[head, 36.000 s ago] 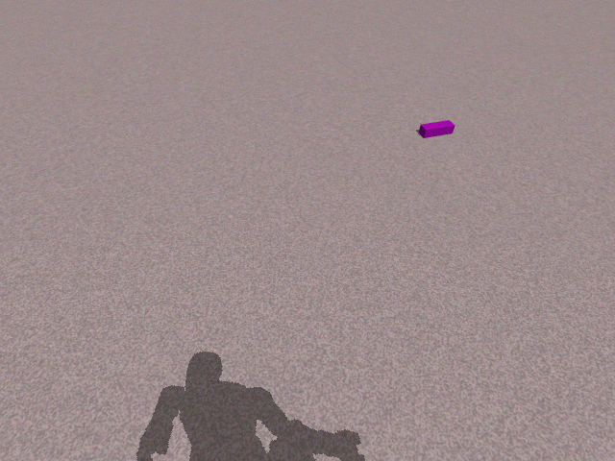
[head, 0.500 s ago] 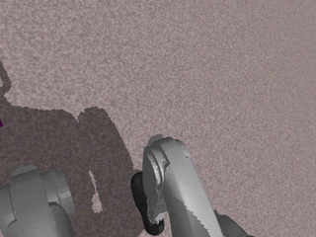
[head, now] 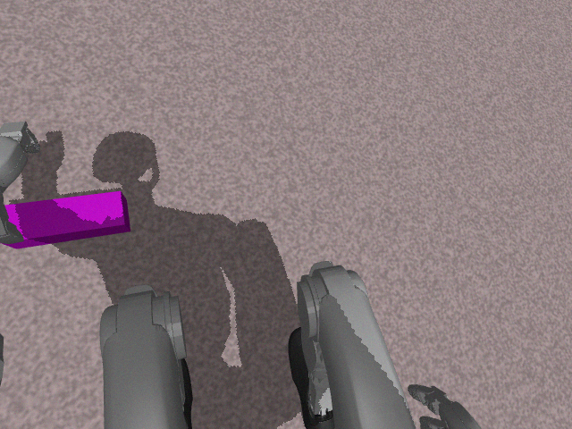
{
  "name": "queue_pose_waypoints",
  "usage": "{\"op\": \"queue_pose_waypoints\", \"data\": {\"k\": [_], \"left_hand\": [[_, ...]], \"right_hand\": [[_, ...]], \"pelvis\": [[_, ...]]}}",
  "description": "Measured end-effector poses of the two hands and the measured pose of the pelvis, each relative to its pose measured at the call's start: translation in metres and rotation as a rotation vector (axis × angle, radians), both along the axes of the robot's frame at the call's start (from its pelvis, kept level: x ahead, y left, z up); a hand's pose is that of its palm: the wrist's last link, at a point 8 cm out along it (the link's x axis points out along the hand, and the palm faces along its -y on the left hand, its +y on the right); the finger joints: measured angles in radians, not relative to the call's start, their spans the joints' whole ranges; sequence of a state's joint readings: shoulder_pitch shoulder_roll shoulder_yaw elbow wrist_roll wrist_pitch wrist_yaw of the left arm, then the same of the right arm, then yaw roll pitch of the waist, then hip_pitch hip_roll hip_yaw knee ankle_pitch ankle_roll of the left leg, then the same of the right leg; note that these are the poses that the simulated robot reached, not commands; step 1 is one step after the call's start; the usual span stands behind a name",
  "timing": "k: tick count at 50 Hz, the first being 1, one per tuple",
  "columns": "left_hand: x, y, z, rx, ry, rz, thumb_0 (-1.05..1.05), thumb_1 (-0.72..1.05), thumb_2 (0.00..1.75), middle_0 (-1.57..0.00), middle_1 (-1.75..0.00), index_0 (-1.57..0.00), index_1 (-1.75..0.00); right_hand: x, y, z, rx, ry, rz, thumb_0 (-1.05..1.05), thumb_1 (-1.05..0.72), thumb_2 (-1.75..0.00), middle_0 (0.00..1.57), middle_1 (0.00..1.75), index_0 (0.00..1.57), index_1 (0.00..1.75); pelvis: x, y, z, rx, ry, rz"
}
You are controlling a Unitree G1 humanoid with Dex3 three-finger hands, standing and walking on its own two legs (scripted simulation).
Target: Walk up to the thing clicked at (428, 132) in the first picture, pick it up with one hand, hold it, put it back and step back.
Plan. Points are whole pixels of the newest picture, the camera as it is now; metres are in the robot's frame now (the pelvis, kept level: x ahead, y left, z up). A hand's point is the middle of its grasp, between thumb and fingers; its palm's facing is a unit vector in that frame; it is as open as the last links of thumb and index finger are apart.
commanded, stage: withdraw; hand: left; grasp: from above
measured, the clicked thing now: (69, 219) +0.48 +0.33 -0.34
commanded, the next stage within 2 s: home in 0.30 s
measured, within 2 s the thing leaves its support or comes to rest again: neither
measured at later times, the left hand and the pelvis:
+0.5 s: hand (17, 183) +0.49 +0.34 -0.17, palm faces -0.34 -0.04 -0.94, open 13.7 cm; pelvis +0.00 +0.00 -0.04, yaw -1 degrees
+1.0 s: hand out of the picture +0.33 +0.29 +0.02, palm faces -0.23 -0.68 -0.70, open 7.9 cm; pelvis +0.01 +0.00 +0.12, yaw +4 degrees
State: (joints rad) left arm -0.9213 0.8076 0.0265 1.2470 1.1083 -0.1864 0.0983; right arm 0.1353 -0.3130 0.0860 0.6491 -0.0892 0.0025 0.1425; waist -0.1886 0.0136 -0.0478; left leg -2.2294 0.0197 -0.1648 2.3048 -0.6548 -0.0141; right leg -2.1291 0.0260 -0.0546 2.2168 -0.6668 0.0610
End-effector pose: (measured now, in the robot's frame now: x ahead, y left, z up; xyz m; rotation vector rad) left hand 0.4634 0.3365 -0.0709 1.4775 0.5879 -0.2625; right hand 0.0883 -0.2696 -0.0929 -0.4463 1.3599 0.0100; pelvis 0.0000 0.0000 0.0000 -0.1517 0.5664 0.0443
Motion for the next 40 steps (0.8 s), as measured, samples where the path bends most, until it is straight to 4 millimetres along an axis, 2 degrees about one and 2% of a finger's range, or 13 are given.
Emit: {"op": "queue_pose_waypoints", "data": {"k": [5, 10, 14, 18, 24, 29, 32, 35, 40], "left_hand": [[-0.010, -0.001, -0.021, -0.044, 0.017, -0.047, 0.00, -0.52, 1.02, -0.09, -1.01, -0.08, -1.02], [-0.015, -0.002, -0.051, -0.044, -0.003, -0.104, 0.00, -0.51, 1.01, -0.09, -1.01, -0.09, -1.01], [-0.009, -0.005, -0.066, -0.040, -0.071, -0.129, 0.00, -0.51, 1.00, -0.10, -1.01, -0.09, -1.01], [0.003, -0.005, -0.066, -0.018, -0.162, -0.112, 0.00, -0.49, 0.99, -0.10, -1.00, -0.10, -1.00], [0.023, 0.004, -0.048, 0.052, -0.201, -0.033, 0.00, -0.46, 0.97, -0.12, -0.97, -0.12, -0.96], [0.023, 0.009, -0.027, 0.050, -0.158, 0.049, 0.00, -0.32, 0.94, -0.19, -0.83, -0.18, -0.83], [0.011, 0.011, -0.011, 0.006, -0.123, 0.092, 0.00, -0.20, 0.90, -0.21, -0.71, -0.19, -0.72], [-0.010, 0.010, 0.010, -0.065, -0.106, 0.135, 0.00, -0.03, 0.86, -0.21, -0.59, -0.20, -0.60], [-0.056, 0.004, 0.051, -0.246, -0.103, 0.222, 0.00, 0.30, 0.84, -0.21, -0.42, -0.20, -0.43]], "right_hand": [[-0.014, -0.012, 0.004, -0.069, 0.046, 0.012, 0.00, -0.91, -0.90, 0.20, 0.30, 0.20, 0.30], [-0.026, -0.017, -0.006, -0.112, 0.098, 0.030, 0.00, -0.91, -0.90, 0.20, 0.30, 0.20, 0.30], [-0.033, -0.012, -0.018, -0.117, 0.119, 0.030, 0.00, -0.91, -0.90, 0.20, 0.30, 0.20, 0.30], [-0.035, -0.002, -0.030, -0.100, 0.113, 0.014, 0.00, -0.91, -0.90, 0.20, 0.30, 0.20, 0.30], [-0.035, 0.014, -0.039, -0.044, 0.084, -0.024, 0.00, -0.90, -0.89, 0.20, 0.30, 0.20, 0.30], [-0.034, 0.023, -0.035, 0.012, 0.076, -0.069, 0.00, -0.90, -0.89, 0.20, 0.30, 0.20, 0.30], [-0.032, 0.025, -0.024, 0.038, 0.078, -0.095, 0.00, -0.90, -0.89, 0.20, 0.30, 0.20, 0.30], [-0.025, 0.023, -0.008, 0.048, 0.068, -0.111, 0.00, -0.90, -0.90, 0.20, 0.30, 0.20, 0.30], [0.004, 0.014, 0.028, 0.030, 0.004, -0.095, 0.00, -0.90, -0.90, 0.20, 0.30, 0.20, 0.30]], "pelvis": [[-0.004, -0.003, -0.007, 0.002, -0.012, -0.002], [-0.006, -0.003, -0.024, -0.004, -0.034, -0.006], [-0.006, -0.001, -0.038, -0.010, -0.048, -0.007], [-0.004, 0.001, -0.047, -0.013, -0.044, -0.009], [0.001, 0.003, -0.046, -0.018, -0.007, -0.014], [0.005, 0.005, -0.030, -0.014, 0.023, -0.007], [0.007, 0.005, -0.015, -0.007, 0.037, 0.000], [0.009, 0.005, 0.005, 0.001, 0.047, 0.008], [0.010, 0.003, 0.043, 0.016, 0.048, 0.015]]}}
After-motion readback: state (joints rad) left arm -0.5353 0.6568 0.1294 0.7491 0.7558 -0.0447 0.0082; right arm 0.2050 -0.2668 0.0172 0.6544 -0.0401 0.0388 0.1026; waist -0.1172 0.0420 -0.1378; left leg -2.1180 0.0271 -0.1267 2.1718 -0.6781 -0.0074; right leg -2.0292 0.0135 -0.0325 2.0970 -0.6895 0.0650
